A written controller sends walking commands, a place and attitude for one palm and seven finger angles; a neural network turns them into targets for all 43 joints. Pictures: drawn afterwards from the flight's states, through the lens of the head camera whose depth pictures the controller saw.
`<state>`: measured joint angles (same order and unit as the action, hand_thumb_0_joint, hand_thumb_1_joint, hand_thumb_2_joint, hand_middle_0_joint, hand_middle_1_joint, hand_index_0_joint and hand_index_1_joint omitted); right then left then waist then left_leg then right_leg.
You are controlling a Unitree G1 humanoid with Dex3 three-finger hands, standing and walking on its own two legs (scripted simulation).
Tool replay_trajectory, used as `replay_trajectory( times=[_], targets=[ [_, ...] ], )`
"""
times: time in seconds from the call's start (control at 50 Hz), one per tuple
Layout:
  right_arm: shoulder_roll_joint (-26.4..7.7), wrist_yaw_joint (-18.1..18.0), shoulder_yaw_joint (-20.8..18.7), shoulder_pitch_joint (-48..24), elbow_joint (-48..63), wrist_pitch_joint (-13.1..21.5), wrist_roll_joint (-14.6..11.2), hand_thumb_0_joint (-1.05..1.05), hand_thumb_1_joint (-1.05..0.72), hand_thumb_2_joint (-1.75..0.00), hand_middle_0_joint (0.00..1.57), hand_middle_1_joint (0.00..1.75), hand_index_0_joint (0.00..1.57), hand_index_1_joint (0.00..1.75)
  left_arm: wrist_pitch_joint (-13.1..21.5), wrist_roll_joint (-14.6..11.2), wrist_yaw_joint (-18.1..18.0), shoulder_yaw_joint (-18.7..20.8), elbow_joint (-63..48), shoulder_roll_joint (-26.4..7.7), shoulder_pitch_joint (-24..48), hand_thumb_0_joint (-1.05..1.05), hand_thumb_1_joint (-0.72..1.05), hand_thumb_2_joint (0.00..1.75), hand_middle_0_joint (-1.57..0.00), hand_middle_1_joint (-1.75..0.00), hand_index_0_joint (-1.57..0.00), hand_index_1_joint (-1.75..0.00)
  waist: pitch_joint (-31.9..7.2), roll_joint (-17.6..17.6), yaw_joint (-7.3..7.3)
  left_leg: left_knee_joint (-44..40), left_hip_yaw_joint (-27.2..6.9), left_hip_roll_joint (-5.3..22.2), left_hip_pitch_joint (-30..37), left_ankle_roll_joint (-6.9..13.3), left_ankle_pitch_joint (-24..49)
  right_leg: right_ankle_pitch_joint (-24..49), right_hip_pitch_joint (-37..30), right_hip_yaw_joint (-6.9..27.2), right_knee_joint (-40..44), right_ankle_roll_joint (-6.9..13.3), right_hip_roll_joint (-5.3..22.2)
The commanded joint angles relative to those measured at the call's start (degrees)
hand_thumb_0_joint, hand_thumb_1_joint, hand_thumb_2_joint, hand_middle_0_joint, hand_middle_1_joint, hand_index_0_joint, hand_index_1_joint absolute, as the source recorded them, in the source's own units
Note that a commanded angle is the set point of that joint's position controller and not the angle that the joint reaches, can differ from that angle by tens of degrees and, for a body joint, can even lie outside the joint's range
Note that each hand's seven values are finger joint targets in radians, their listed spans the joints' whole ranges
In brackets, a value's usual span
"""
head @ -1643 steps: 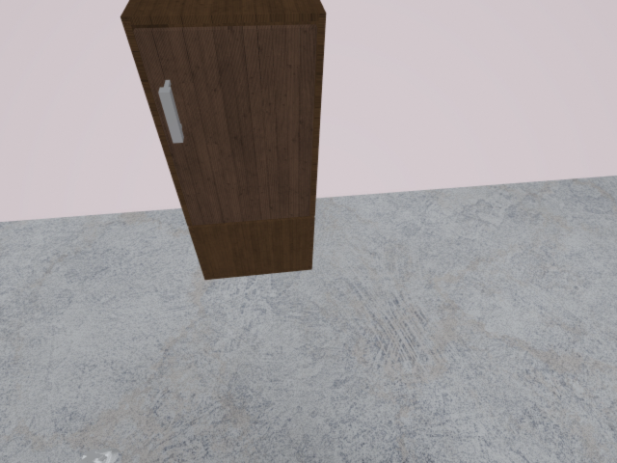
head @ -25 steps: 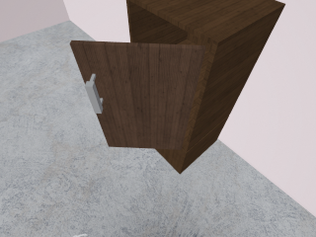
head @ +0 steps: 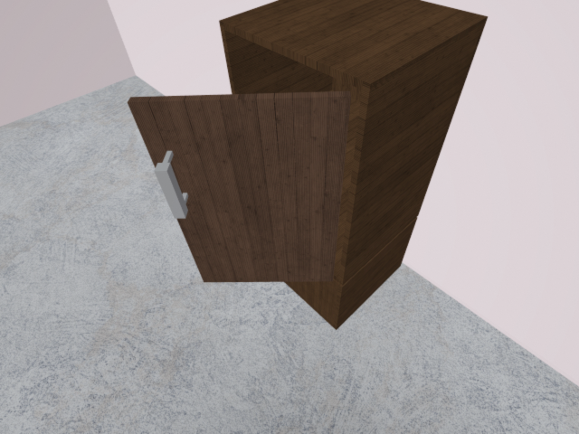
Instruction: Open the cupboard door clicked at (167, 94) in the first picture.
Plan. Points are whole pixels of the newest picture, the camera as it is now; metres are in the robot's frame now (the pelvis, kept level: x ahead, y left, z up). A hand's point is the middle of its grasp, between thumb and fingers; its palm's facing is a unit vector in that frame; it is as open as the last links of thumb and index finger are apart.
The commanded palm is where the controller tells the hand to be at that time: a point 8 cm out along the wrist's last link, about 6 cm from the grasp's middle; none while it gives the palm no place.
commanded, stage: come to a stop and stand still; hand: left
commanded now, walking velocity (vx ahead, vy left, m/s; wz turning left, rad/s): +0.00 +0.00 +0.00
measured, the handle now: (175, 184) +0.57 +0.26 +0.00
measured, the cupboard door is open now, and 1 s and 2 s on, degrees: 46 46 46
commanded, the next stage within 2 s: look again from close up in 0.94 s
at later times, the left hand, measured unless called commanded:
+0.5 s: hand out of the picture +0.04 +0.17 -0.17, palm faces -0.01 -0.98 -0.22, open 7.4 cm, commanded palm none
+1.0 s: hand out of the picture +0.05 +0.18 -0.16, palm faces +0.01 -0.97 -0.24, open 7.4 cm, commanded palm none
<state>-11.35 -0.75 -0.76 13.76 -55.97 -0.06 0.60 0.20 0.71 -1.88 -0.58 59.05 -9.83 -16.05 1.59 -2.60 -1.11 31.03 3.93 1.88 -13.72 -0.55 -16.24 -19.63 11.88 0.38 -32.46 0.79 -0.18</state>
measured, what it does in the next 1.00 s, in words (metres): stands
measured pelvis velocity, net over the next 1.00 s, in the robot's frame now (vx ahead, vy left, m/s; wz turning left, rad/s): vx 0.03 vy -0.01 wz -0.01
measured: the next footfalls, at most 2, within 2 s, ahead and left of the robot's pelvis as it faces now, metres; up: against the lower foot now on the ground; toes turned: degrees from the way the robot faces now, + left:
none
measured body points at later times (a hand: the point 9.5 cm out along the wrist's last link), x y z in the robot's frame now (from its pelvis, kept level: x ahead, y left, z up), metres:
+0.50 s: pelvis +0.02 -0.02 +0.01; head +0.03 -0.02 +0.45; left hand +0.04 +0.22 -0.15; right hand +0.02 -0.26 -0.15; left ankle +0.00 +0.13 -0.73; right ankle -0.02 -0.11 -0.73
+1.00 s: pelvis +0.03 -0.01 +0.01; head +0.05 -0.02 +0.46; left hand +0.05 +0.23 -0.15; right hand +0.07 -0.25 -0.15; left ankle +0.00 +0.13 -0.73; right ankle -0.02 -0.11 -0.73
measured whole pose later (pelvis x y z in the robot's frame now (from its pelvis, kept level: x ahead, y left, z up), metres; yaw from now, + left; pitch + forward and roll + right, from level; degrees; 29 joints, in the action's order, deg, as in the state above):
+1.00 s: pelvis +0.03 -0.01 +0.01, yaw +0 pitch +0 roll +1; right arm -11.1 -1.7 0.5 10.8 -63.7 1.1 0.6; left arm 1.1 0.6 -1.3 0.2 62.7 -12.3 -14.0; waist 1.4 0.7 0.3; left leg 25.1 4.0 2.9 -9.0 -2.0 -15.7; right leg -18.9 7.3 0.4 -26.5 1.9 -1.3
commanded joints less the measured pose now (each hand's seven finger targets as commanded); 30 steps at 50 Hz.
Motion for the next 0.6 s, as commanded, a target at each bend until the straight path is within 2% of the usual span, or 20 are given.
replay_trajectory(
  times=[0.0,0.02,0.1,0.26,0.36,0.46,0.58],
  targets=[
    [-5.2,0.1,-0.7,1.4,2.0,0.7,0.3,0.00,-0.90,-0.90,0.20,0.30,0.20,0.30,1.3,0.1,-0.3,1.1,-3.6,-8.4,0.2,0.00,0.90,0.90,-0.20,-0.30,-0.20,-0.30,4.9,5.4,-0.08,-7.1,-4.3,2.6,0.5,1.8,-0.5,-2.5,8.2,6.7,11.6,2.0,5.1],
    [-4.9,0.2,-0.6,1.5,1.5,0.7,0.4,0.00,-0.90,-0.90,0.20,0.30,0.20,0.30,1.4,0.3,-0.3,1.1,-3.6,-8.6,0.0,0.00,0.90,0.90,-0.20,-0.30,-0.20,-0.30,5.1,4.9,0.02,-7.2,-4.1,2.5,0.7,1.9,0.0,-2.6,8.2,6.9,12.1,2.1,5.1],
    [-5.2,0.1,-0.3,2.5,-0.1,1.0,0.4,0.00,-0.90,-0.90,0.20,0.30,0.20,0.30,1.6,0.0,-0.1,1.2,-2.9,-8.9,-0.4,0.00,0.90,0.90,-0.20,-0.30,-0.20,-0.30,3.0,6.8,0.11,-6.9,-3.6,2.4,2.1,1.6,1.9,-1.9,7.2,7.3,13.1,2.2,5.6],
    [-5.2,-0.4,0.2,2.7,-3.3,1.8,0.2,0.00,-0.90,-0.90,0.20,0.30,0.20,0.30,2.0,-0.1,0.0,1.5,-1.0,-9.2,-1.3,0.00,0.90,0.90,-0.20,-0.30,-0.20,-0.30,-0.7,3.2,0.96,-7.1,-3.5,3.6,3.2,1.5,9.2,13.4,0.9,5.9,10.1,2.1,5.6],
    [-5.2,-0.8,0.1,2.3,-4.7,1.9,0.1,0.00,-0.90,-0.90,0.20,0.30,0.20,0.30,1.9,0.0,-0.1,1.6,0.5,-9.0,-1.5,0.00,0.90,0.90,-0.20,-0.30,-0.20,-0.30,-0.7,3.6,1.11,-6.8,-3.0,4.0,3.8,1.2,11.3,19.2,-0.5,5.5,9.4,2.0,5.7],
    [-5.3,-1.0,0.2,1.9,-5.6,1.8,0.1,0.00,-0.90,-0.90,0.20,0.30,0.20,0.30,1.7,0.0,-0.1,1.6,1.2,-9.1,-1.1,0.00,0.90,0.90,-0.20,-0.30,-0.20,-0.30,0.4,1.9,1.18,-7.4,-2.9,4.4,4.1,1.2,11.2,18.4,-0.1,5.2,9.7,2.0,5.6],
    [-5.7,-1.1,0.0,1.1,-5.7,1.9,0.2,0.00,-0.90,-0.90,0.20,0.30,0.20,0.30,1.7,0.0,0.0,1.8,1.5,-9.0,-0.9,0.00,0.90,0.90,-0.20,-0.30,-0.20,-0.30,-0.6,3.0,1.21,-7.2,-3.0,4.6,5.3,1.3,13.2,21.6,-0.9,5.2,9.4,1.9,5.7]
  ],
)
